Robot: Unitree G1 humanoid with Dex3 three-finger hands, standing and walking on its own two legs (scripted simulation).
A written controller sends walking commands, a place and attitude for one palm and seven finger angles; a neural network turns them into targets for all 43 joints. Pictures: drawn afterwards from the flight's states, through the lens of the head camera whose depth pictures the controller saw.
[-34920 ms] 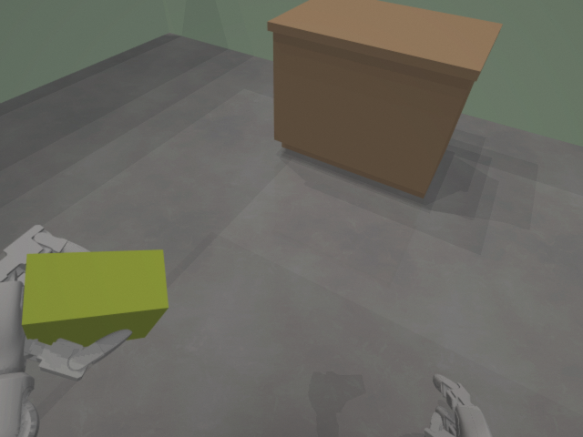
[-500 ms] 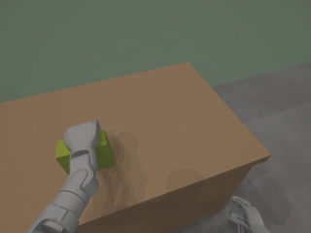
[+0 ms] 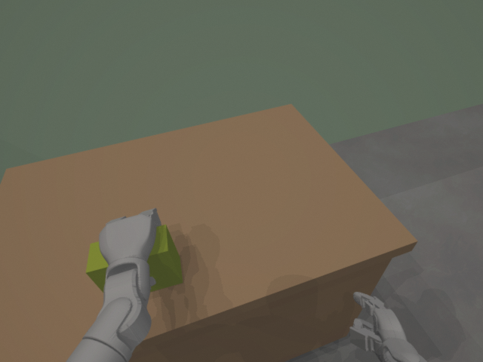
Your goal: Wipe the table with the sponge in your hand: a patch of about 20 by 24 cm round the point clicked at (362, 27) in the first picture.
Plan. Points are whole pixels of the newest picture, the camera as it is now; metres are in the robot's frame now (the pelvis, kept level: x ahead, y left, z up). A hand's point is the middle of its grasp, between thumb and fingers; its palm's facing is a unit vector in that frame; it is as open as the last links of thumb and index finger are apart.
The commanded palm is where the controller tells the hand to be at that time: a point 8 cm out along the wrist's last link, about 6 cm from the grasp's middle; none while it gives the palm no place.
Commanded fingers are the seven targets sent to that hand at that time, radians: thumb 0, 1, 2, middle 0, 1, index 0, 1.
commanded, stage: wipe back along the middle lane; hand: left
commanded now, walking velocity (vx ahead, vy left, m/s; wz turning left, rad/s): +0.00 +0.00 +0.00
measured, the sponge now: (141, 269) +0.28 +0.24 -0.01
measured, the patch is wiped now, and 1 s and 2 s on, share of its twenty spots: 0.75 0.80 0.90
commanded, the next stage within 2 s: slide across to the third lane in 0.08 s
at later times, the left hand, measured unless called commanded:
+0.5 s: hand (153, 262) +0.27 +0.20 +0.03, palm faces -0.04 -0.10 -0.99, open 10.2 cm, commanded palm +0.24 +0.17 +0.09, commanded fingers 0.00 0.10 1.30 -1.20 -1.60 -1.20 -1.60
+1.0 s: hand (186, 252) +0.29 +0.14 +0.03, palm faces -0.02 -0.10 -1.00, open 10.2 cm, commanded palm +0.27 +0.13 +0.08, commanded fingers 0.00 0.10 1.30 -1.20 -1.60 -1.20 -1.60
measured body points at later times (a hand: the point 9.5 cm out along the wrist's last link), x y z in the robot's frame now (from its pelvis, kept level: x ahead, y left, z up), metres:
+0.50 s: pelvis -0.02 -0.02 +0.00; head -0.03 -0.05 +0.45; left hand +0.26 +0.20 +0.09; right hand +0.22 -0.22 -0.09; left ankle -0.01 +0.11 -0.74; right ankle -0.01 -0.10 -0.74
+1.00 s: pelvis -0.02 -0.02 +0.00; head -0.04 -0.06 +0.45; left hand +0.29 +0.15 +0.09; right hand +0.23 -0.22 -0.08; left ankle -0.01 +0.11 -0.74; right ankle -0.01 -0.10 -0.74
